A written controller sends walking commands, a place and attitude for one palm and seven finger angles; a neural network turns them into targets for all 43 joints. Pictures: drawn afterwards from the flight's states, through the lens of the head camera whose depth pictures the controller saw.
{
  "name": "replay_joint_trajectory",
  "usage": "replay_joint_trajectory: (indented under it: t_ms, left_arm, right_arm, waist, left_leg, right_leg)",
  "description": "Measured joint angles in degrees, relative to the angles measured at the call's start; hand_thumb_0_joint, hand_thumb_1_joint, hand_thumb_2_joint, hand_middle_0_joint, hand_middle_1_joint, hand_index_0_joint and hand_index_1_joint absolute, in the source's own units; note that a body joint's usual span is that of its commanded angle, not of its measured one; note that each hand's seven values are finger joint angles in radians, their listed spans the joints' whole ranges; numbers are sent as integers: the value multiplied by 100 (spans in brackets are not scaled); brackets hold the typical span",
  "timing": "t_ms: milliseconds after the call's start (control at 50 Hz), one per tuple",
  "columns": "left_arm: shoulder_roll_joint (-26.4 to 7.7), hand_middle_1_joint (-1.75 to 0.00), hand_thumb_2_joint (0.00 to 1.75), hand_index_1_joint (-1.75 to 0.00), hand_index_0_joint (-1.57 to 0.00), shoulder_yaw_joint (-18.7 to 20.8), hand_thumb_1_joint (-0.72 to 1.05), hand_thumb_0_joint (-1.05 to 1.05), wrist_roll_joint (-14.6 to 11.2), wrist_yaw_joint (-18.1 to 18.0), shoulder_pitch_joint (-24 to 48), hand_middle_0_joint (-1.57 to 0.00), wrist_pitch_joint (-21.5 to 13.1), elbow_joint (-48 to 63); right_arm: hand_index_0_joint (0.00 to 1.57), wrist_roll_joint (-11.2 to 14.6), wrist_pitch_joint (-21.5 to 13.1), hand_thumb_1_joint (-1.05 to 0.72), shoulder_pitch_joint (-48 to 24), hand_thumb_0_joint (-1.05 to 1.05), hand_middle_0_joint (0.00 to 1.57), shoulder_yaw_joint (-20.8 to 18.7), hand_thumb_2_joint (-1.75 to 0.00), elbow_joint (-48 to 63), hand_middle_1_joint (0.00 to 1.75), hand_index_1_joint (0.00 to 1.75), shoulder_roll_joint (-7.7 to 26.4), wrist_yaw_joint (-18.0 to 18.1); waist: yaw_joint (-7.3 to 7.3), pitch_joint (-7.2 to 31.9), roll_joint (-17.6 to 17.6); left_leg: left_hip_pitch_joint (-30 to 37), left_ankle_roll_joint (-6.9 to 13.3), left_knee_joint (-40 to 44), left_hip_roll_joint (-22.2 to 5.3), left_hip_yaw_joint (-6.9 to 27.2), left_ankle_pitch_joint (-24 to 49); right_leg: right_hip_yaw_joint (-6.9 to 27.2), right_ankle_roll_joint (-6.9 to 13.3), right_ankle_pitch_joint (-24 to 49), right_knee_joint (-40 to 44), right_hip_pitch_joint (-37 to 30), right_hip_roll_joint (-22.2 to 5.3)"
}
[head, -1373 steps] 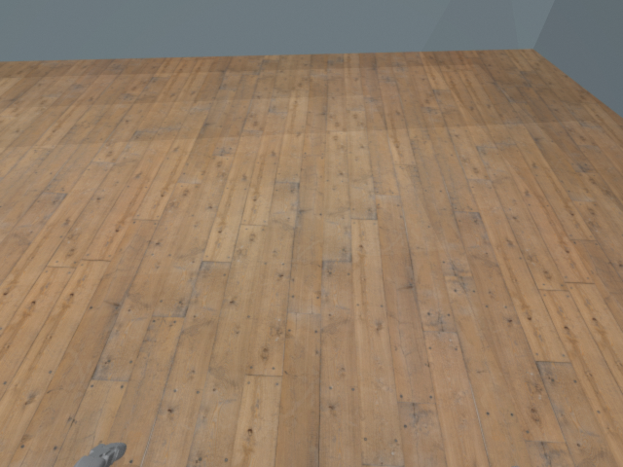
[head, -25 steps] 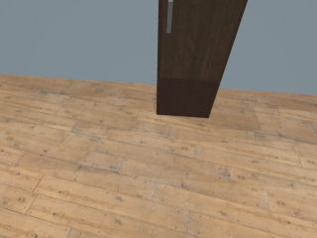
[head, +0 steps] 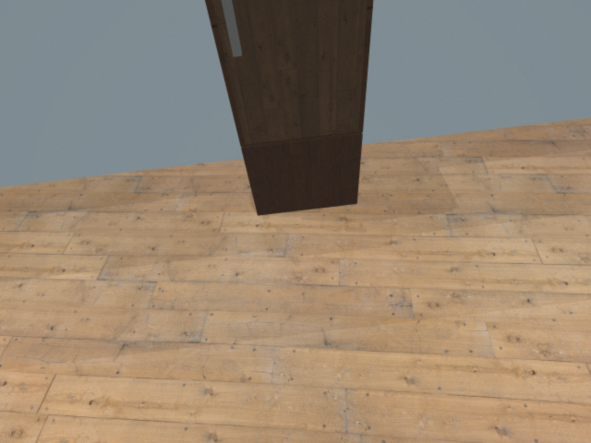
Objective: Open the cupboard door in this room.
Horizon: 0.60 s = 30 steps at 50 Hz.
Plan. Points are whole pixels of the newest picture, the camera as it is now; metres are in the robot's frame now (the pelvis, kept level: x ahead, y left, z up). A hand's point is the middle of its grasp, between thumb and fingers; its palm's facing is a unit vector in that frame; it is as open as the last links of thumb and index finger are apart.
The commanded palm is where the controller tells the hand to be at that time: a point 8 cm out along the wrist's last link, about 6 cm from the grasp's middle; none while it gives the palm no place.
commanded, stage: walk to a spot facing it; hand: left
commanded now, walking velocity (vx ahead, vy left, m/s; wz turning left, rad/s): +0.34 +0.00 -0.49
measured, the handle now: (231, 22) +1.08 +0.25 +0.10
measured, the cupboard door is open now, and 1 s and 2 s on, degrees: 0 0 0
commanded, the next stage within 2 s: turn to face it in 0.40 s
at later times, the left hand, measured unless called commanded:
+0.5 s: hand (198, 440) +0.15 +0.19 -0.16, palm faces -0.08 -0.98 -0.16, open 7.3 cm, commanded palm none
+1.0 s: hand (252, 252) +0.49 +0.14 -0.13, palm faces -0.15 -0.97 -0.19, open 7.3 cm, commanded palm none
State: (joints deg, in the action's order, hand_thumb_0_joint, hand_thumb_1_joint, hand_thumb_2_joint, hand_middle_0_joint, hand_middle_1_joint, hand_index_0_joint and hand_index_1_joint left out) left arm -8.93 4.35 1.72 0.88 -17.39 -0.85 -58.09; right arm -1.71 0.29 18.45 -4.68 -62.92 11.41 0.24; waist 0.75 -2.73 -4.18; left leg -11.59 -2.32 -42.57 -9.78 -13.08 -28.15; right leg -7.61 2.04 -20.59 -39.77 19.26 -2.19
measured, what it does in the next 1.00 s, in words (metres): walks ahead: left foot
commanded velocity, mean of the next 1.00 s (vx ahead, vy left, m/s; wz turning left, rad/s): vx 0.13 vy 0.00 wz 0.07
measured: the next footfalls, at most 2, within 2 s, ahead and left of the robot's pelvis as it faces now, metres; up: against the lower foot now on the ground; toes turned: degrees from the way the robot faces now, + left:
left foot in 0.48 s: +0.37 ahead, +0.09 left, +0.00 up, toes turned -5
right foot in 1.08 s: +0.33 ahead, -0.13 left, +0.00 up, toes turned -7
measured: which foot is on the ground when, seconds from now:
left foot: up 0.00-0.46, down 0.48-1.00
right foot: down 0.00-0.50, up 0.52-1.00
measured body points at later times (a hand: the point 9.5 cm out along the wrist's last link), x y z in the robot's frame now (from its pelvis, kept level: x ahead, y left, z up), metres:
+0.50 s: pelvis +0.22 +0.01 +0.00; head +0.28 +0.02 +0.45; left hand +0.16 +0.24 -0.15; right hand +0.34 -0.23 -0.13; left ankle +0.33 +0.09 -0.72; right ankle +0.02 -0.08 -0.71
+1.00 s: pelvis +0.31 +0.00 +0.02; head +0.34 +0.00 +0.47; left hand +0.49 +0.19 -0.11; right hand +0.22 -0.21 -0.13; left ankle +0.33 +0.09 -0.72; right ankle +0.29 -0.13 -0.69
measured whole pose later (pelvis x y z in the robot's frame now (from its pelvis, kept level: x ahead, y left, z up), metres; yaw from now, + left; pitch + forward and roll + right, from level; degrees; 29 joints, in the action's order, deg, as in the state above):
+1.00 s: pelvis +0.31 +0.00 +0.02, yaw -5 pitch +1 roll +0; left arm -9.5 1.8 0.4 -1.4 -1.6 1.8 -54.8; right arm -1.6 0.4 21.8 -2.9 -62.2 8.2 0.5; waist -5.2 -3.0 0.1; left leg -13.8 2.9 -26.4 1.9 -1.0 -13.1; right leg -2.0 -4.6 -24.1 -44.0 20.9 -2.2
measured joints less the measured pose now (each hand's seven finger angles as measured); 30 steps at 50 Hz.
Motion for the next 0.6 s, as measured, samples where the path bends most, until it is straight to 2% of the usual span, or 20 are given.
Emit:
replay_joint_trajectory:
  t_ms: [20,60,100,140,220,300,360,440,480,500,540,560,600]
  left_arm:
    - [-17,-30,90,-30,-20,-3,91,0,-22,-46,24,-20,-60,22]
    - [-24,-30,90,-30,-20,3,91,0,-51,-116,-11,-20,-135,41]
    - [-12,-30,90,-30,-20,-27,91,0,-55,-138,-109,-20,-165,-4]
    - [35,-30,90,-30,-20,-86,91,0,-50,-119,-234,-20,-189,-85]
    - [175,-30,90,-30,-20,-192,91,0,-38,-96,-507,-20,-273,-225]
    - [268,-30,90,-30,-21,-255,90,0,-24,-127,-687,-21,-324,-309]
    - [283,-30,90,-30,-21,-280,90,0,-9,-168,-760,-21,-331,-335]
    - [219,-30,90,-30,-21,-274,90,0,-3,-198,-807,-21,-284,-368]
    - [165,-30,90,-30,-21,-245,90,0,-27,-197,-861,-21,-248,-422]
    - [125,-30,90,-30,-21,-221,90,0,-62,-189,-843,-21,-211,-467]
    - [-2,-30,90,-30,-21,-184,90,0,-130,-186,-623,-21,-122,-497]
    - [-67,-30,90,-30,-21,-170,90,0,-138,-204,-499,-21,-90,-479]
    - [-194,-30,90,-30,-20,-125,91,0,-111,-220,-191,-21,-52,-415]
  right_arm:
    - [20,6,77,-90,-72,1,20,0,-90,3,30,30,21,-23]
    - [20,8,145,-90,-310,1,20,-7,-90,59,30,30,48,-69]
    - [20,-13,93,-91,-601,1,20,-12,-90,212,30,30,68,-103]
    - [20,-27,-1,-91,-881,1,20,-15,-90,412,30,30,99,-127]
    - [20,-16,-110,-91,-1308,1,20,-5,-90,734,30,30,153,-136]
    - [19,7,-92,-91,-1567,1,20,36,-90,868,30,30,160,-143]
    - [19,24,-67,-91,-1698,1,20,100,-90,894,30,30,114,-160]
    - [19,41,-107,-91,-1847,1,20,219,-90,940,30,30,-29,-174]
    - [20,34,-219,-90,-1840,1,20,293,-90,989,30,30,-114,-148]
    - [20,14,-304,-90,-1811,1,20,315,-90,1011,30,30,-161,-120]
    - [20,22,-406,-90,-1729,1,20,367,-90,1024,30,30,-244,-81]
    - [20,39,-411,-90,-1649,1,20,391,-90,1003,30,30,-265,-63]
    - [20,38,-421,-90,-1403,0,20,388,-90,906,30,30,-281,-3]
  waist:
    - [48,-19,-3]
    - [135,-60,80]
    - [177,-93,205]
    - [173,-100,271]
    - [175,-66,299]
    - [222,-70,276]
    - [298,-122,284]
    - [418,-247,385]
    - [414,-274,446]
    - [361,-289,474]
    - [321,-397,577]
    - [293,-423,597]
    - [166,-430,576]
  left_leg:
    - [-303,7,-721,48,290,-178]
    - [-883,31,-1874,205,641,80]
    - [-1367,7,-2405,291,751,585]
    - [-1764,-45,-2502,304,832,1055]
    - [-2350,-148,-2376,287,1004,1594]
    - [-2657,-193,-2005,280,1071,1841]
    - [-2629,-170,-1361,313,978,1872]
    - [-2174,-41,-51,508,797,1757]
    - [-1676,67,707,657,704,2021]
    - [-1531,296,763,677,652,1922]
    - [-1438,546,439,648,482,1516]
    - [-1316,596,424,623,405,1385]
    - [-1036,568,623,614,364,1342]
  right_leg:
    - [-15,98,-72,-93,-8,69]
    - [51,217,-111,81,-173,186]
    - [200,240,40,497,-413,271]
    - [347,248,204,967,-682,349]
    - [606,221,369,1664,-1178,443]
    - [757,172,278,2023,-1614,487]
    - [850,124,123,2183,-1918,493]
    - [1036,-3,-235,2148,-2228,434]
    - [1161,-77,-581,1598,-2172,401]
    - [1163,-108,-739,912,-1937,400]
    - [1166,-126,-1053,-1225,-1105,403]
    - [1108,-147,-1055,-2081,-712,389]
    - [894,-216,-858,-3033,-71,284]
